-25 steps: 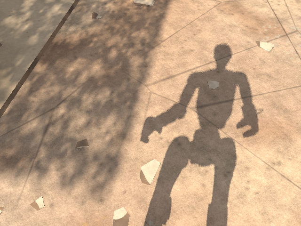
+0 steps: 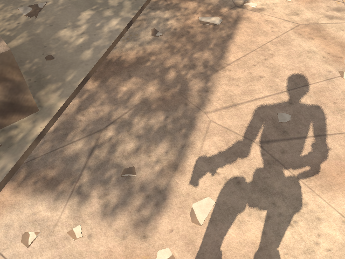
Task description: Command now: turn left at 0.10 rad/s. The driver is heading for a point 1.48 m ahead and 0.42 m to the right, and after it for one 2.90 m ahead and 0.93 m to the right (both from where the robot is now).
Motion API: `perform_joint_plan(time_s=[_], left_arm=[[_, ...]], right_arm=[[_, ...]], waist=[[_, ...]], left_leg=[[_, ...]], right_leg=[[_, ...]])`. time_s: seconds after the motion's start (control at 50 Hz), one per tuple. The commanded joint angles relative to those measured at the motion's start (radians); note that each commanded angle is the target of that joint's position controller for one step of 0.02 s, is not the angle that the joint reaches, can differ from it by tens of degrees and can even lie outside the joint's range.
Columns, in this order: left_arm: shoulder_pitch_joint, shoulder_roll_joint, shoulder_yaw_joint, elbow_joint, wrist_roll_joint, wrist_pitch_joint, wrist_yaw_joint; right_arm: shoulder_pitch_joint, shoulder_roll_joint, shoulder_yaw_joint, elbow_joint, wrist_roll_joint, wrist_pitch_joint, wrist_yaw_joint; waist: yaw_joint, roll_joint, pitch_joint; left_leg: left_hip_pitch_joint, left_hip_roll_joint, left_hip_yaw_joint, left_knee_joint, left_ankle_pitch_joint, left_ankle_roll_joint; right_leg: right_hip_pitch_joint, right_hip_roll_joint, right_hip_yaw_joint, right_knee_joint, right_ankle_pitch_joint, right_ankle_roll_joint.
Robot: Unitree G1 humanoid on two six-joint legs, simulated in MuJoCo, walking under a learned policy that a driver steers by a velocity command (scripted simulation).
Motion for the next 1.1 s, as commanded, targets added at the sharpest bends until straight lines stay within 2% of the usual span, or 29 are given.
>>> perform_joint_plan(time_s=[0.02,0.08,0.2,0.28,0.5,0.72,1.1], left_arm=[[-0.069,0.103,0.019,-0.074,0.006,-0.027,-0.006],[-0.035,0.107,0.013,-0.062,0.003,-0.043,-0.003],[-0.020,0.096,0.003,-0.054,-0.001,-0.038,0.007],[-0.018,0.087,-0.002,-0.041,-0.003,-0.038,0.005],[-0.002,0.077,-0.009,0.029,-0.007,-0.040,0.002],[0.019,0.083,-0.013,0.124,-0.010,-0.039,0.006],[0.058,0.083,-0.024,0.234,-0.014,-0.029,0.013]], right_arm=[[-0.012,-0.133,-0.040,-0.047,-0.002,-0.009,-0.008],[-0.002,-0.113,-0.039,-0.038,0.002,0.007,-0.012],[0.025,-0.093,-0.041,0.005,0.007,-0.002,-0.016],[0.043,-0.092,-0.043,0.033,0.008,-0.002,-0.023],[0.068,-0.096,-0.048,0.113,0.012,0.002,-0.042],[0.073,-0.090,-0.049,0.220,0.015,0.002,-0.050],[0.095,-0.079,-0.032,0.360,0.018,-0.006,-0.055]], waist=[[-0.016,-0.130,-0.057],[-0.006,-0.099,-0.035],[0.004,-0.028,-0.036],[0.002,-0.011,-0.034],[-0.002,-0.020,-0.020],[0.000,-0.025,-0.002],[0.005,-0.024,0.016]], left_leg=[[0.040,0.060,-0.047,-0.056,0.030,-0.003],[0.030,0.072,-0.068,-0.065,0.078,0.013],[0.026,0.075,-0.070,-0.067,0.126,0.000],[0.043,0.078,-0.071,-0.066,0.152,-0.008],[0.084,0.083,-0.067,-0.072,0.190,-0.020],[0.102,0.079,-0.050,-0.096,0.192,-0.032],[0.085,0.077,-0.024,-0.126,0.170,-0.043]], right_leg=[[0.002,-0.091,0.103,-0.123,0.083,-0.067],[0.002,-0.067,0.075,-0.105,0.077,-0.042],[0.025,-0.051,0.061,-0.079,0.101,-0.049],[0.025,-0.042,0.055,-0.078,0.113,-0.052],[0.018,-0.028,0.048,-0.101,0.124,-0.055],[0.027,-0.023,0.051,-0.135,0.121,-0.063],[0.048,-0.015,0.056,-0.163,0.129,-0.076]])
